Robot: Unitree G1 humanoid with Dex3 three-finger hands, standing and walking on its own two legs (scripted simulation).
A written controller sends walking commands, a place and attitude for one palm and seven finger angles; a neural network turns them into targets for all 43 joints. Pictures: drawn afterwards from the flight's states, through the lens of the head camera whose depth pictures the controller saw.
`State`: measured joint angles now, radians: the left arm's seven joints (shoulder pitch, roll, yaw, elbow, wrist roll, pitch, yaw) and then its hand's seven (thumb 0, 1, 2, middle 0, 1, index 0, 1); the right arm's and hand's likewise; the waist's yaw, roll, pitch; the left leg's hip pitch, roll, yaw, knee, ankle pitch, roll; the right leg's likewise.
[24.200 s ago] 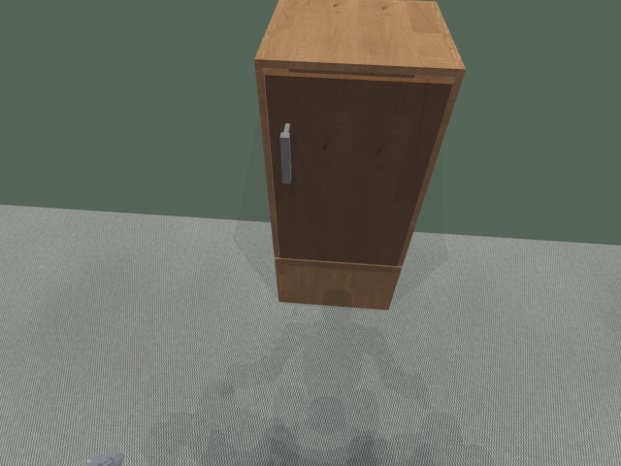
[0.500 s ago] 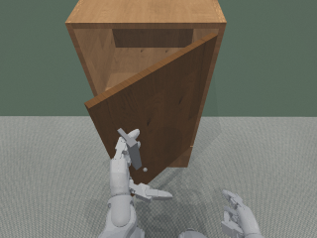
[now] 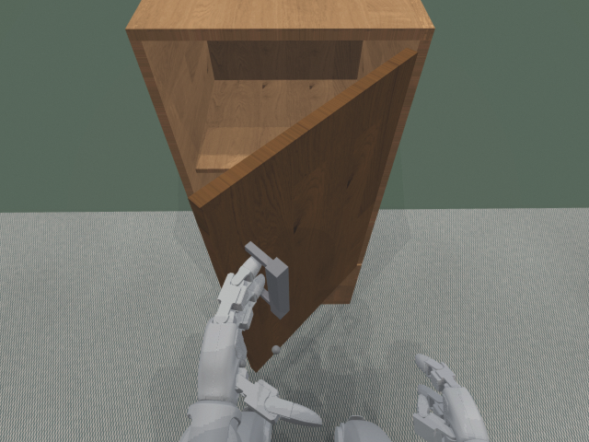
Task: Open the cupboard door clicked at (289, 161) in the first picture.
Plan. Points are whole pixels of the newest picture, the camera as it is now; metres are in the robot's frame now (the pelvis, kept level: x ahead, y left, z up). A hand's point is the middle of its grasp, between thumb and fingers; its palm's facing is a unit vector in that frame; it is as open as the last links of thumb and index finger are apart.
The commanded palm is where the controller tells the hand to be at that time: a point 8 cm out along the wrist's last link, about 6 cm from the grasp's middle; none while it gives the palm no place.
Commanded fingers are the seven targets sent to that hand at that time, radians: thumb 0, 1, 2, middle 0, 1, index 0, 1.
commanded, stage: slide the hand sideways off the handle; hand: left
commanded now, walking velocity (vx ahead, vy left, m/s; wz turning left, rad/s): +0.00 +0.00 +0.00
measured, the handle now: (267, 281) +0.32 +0.05 +0.05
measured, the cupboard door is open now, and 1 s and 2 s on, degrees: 46 46 46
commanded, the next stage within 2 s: draw the hand back to the body in 0.62 s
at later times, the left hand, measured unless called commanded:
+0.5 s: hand (229, 381) +0.19 +0.09 +0.05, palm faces +0.05 -1.00 +0.01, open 16.1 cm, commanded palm +0.15 +0.14 +0.05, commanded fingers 0.00 -0.50 0.30 -0.15 -0.30 -0.15 -0.30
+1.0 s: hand (186, 383) +0.18 +0.12 +0.10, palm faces +0.04 -1.00 -0.04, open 16.3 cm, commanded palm +0.14 +0.18 +0.11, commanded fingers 0.00 -0.50 0.30 -0.15 -0.30 -0.15 -0.30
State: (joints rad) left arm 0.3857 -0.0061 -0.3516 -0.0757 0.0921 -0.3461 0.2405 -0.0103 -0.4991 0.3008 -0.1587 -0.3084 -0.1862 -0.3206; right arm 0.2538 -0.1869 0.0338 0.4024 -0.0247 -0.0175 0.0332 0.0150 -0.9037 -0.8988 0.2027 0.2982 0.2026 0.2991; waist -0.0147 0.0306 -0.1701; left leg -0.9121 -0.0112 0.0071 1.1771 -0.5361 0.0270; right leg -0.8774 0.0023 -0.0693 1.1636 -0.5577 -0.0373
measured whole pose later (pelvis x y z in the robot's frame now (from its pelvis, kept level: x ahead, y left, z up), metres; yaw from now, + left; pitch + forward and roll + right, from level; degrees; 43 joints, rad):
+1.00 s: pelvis +0.00 -0.01 +0.01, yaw +0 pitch +13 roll -2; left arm 0.68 0.15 -0.08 -0.38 -0.13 -0.31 -0.03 -0.01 -0.50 0.30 -0.16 -0.31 -0.15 -0.30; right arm 0.27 -0.20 0.02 0.37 0.03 -0.02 -0.05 0.02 -0.90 -0.90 0.20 0.30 0.20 0.30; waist 0.01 0.06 -0.17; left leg -0.84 0.00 -0.02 1.15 -0.53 0.01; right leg -0.80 0.02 -0.09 1.11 -0.55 -0.05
